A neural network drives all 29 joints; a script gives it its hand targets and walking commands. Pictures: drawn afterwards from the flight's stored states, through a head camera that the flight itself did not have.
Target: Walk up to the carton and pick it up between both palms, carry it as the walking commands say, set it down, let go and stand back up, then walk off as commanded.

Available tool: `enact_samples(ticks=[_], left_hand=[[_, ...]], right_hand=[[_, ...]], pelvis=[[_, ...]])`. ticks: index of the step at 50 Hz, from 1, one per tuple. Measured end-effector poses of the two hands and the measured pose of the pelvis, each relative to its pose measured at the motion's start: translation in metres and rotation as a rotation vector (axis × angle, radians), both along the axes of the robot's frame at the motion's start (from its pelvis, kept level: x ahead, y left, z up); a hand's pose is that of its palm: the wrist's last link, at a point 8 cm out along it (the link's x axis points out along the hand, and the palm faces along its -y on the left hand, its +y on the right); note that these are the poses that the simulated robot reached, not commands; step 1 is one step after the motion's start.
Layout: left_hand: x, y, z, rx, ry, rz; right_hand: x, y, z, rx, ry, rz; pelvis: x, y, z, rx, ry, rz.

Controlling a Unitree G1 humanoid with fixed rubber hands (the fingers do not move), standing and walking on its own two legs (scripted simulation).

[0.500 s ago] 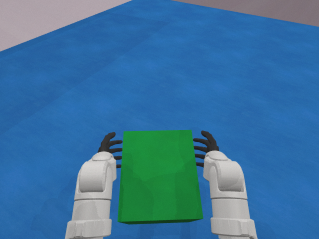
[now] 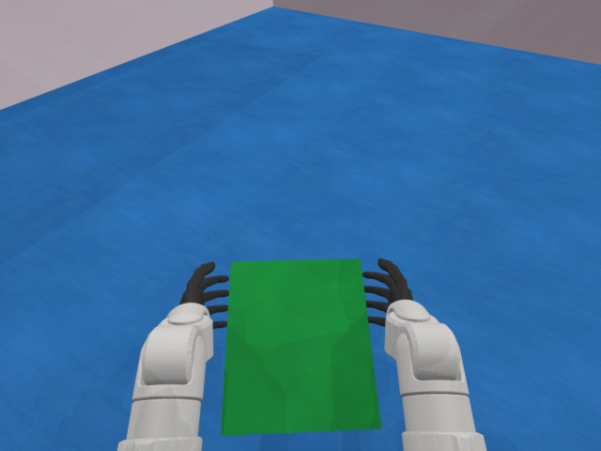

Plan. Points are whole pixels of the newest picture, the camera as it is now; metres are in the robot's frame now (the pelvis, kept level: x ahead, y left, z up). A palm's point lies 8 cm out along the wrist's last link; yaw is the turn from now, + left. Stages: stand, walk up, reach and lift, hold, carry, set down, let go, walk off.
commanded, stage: carry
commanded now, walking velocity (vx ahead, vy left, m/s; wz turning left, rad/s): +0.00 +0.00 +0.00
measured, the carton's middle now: (297, 350) +0.29 +0.00 -0.03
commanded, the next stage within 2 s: none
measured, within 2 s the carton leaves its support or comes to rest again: neither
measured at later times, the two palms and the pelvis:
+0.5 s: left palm (102, 340) +0.25 +0.24 +0.06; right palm (304, 300) +0.31 -0.01 +0.07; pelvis -0.02 +0.06 -0.01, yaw +9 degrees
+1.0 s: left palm (35, 357) +0.22 +0.29 +0.09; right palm (262, 302) +0.28 +0.05 +0.10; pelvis -0.05 +0.09 +0.00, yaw +16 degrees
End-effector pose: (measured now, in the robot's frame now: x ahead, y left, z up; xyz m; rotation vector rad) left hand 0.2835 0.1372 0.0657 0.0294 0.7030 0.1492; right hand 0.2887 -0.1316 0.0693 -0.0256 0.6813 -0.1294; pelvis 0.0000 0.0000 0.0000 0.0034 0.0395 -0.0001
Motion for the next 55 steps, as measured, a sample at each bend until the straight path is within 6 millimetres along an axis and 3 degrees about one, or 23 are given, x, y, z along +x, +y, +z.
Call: enact_samples(ticks=[5, 8, 13, 17, 24, 29, 38, 44, 49, 55], left_hand=[[-0.001, 0.000, 0.001, -0.002, -0.003, 0.002], [-0.007, 0.001, 0.015, -0.008, -0.040, 0.014], [-0.015, 0.017, 0.014, -0.015, -0.005, 0.038], [-0.021, 0.043, 0.004, -0.033, 0.051, 0.079], [-0.031, 0.100, -0.004, 0.030, 0.109, 0.250], [-0.039, 0.124, 0.000, 0.004, 0.118, 0.332], [-0.055, 0.130, 0.015, 0.047, 0.125, 0.338], [-0.057, 0.133, 0.026, 0.023, 0.097, 0.326], [-0.063, 0.152, 0.025, 0.007, 0.075, 0.330], [-0.091, 0.177, 0.018, -0.002, 0.113, 0.381]], right_hand=[[-0.001, 0.000, 0.001, 0.002, -0.003, -0.001], [-0.006, 0.003, 0.014, 0.020, -0.042, -0.015], [-0.008, 0.017, 0.014, 0.029, -0.008, 0.006], [-0.001, 0.047, 0.007, -0.014, 0.049, 0.026], [0.017, 0.118, 0.002, -0.040, 0.090, 0.099], [0.020, 0.145, 0.002, -0.030, 0.100, 0.129], [0.006, 0.151, 0.004, 0.007, 0.108, 0.147], [0.001, 0.154, 0.024, -0.022, 0.077, 0.137], [-0.003, 0.174, 0.029, -0.032, 0.053, 0.129], [-0.017, 0.203, 0.024, -0.053, 0.088, 0.198]], pelvis=[[0.000, 0.000, 0.000, 0.000, 0.000, 0.001], [-0.002, 0.001, -0.003, -0.002, 0.004, 0.014], [-0.002, 0.011, -0.010, 0.008, 0.004, 0.062], [-0.002, 0.027, -0.012, 0.028, 0.010, 0.113], [-0.014, 0.058, -0.014, 0.014, 0.017, 0.153], [-0.024, 0.067, -0.012, 0.003, 0.032, 0.196], [-0.038, 0.071, -0.004, -0.014, 0.029, 0.233], [-0.039, 0.074, 0.002, 0.015, 0.028, 0.260], [-0.044, 0.090, -0.004, 0.019, 0.018, 0.282], [-0.055, 0.103, -0.002, 0.003, 0.001, 0.269]])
